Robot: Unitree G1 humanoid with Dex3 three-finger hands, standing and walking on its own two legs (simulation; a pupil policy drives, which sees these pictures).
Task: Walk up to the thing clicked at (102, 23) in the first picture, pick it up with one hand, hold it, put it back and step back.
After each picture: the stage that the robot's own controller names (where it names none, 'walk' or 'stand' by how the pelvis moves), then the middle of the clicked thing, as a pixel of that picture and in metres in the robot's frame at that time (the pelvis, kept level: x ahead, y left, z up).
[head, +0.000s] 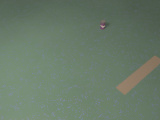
stand; (102, 24) +1.83 -0.25 -0.72
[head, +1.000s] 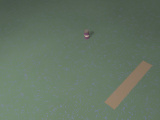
walk; (86, 34) +1.69 +0.11 -0.70
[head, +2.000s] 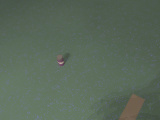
walk; (60, 60) +1.09 +0.36 -0.71
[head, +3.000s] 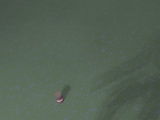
walk; (59, 97) +0.68 +0.31 -0.72
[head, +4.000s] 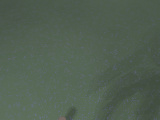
walk; out of the picture +0.45 +0.25 -0.71
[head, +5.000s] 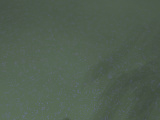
stand; out of the picture +0.36 +0.23 -0.72
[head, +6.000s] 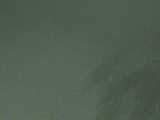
stand; out of the picture +0.34 +0.23 -0.72
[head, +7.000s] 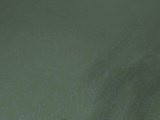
stand; out of the picture +0.34 +0.25 -0.72
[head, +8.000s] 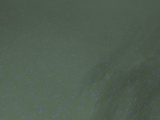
stand; out of the picture +0.34 +0.25 -0.73
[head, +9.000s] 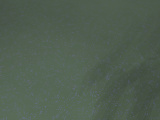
stand; out of the picture +0.33 +0.25 -0.73
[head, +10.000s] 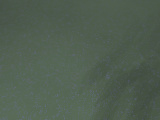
go down; out of the picture +0.34 +0.24 -0.73
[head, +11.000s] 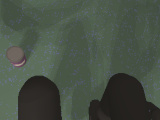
go down; (17, 57) +0.44 +0.25 -0.31
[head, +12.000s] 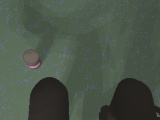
approach; (32, 59) +0.43 +0.24 -0.31
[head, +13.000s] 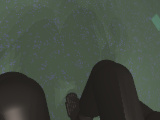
close in; out of the picture +0.42 +0.28 -0.22
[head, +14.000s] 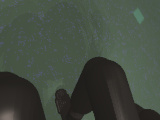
close; out of the picture +0.41 +0.29 -0.22
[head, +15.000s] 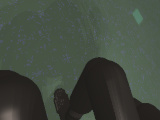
lift; out of the picture +0.39 +0.28 -0.23
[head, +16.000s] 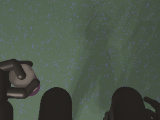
lift; (26, 81) +0.32 +0.22 -0.06
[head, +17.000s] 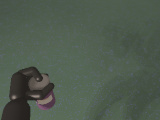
hold; (43, 92) +0.32 +0.16 +0.01
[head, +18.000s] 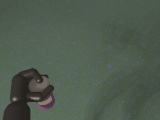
hold; (42, 93) +0.33 +0.16 -0.02
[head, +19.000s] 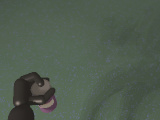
crouch; (44, 96) +0.32 +0.16 -0.05
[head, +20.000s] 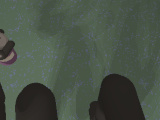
crouch; (2, 50) +0.45 +0.24 -0.12
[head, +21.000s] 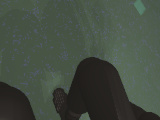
lower; out of the picture +0.43 +0.29 -0.23
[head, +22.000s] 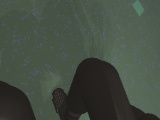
lower; out of the picture +0.42 +0.29 -0.23
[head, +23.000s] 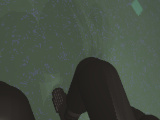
lower; out of the picture +0.43 +0.29 -0.23
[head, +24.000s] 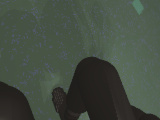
lower; out of the picture +0.43 +0.29 -0.23
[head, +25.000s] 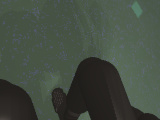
draw back; out of the picture +0.43 +0.28 -0.23
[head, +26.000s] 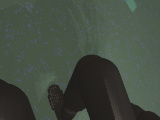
withdraw; out of the picture +0.41 +0.29 -0.23
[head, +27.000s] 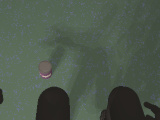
walk; (45, 70) +0.44 +0.21 -0.39
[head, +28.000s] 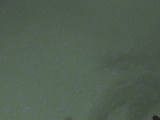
stand; out of the picture +0.35 +0.20 -0.66
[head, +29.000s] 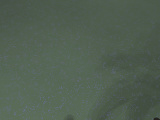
stand; out of the picture +0.37 +0.20 -0.66
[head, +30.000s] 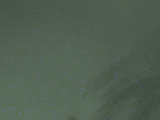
stand; out of the picture +0.38 +0.18 -0.70
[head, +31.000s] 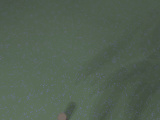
walk; (62, 119) +0.41 +0.16 -0.70
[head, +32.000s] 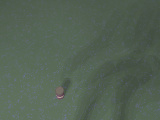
walk; (59, 93) +0.54 +0.17 -0.71
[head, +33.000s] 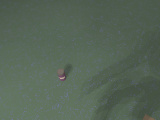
walk; (61, 74) +0.80 +0.30 -0.70
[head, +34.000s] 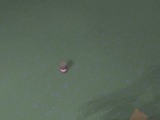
stand; (63, 67) +1.00 +0.22 -0.71
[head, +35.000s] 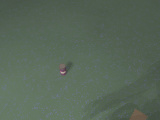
stand; (62, 69) +1.00 +0.24 -0.72
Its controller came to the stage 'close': yes
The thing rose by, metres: 0.71
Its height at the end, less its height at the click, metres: +0.00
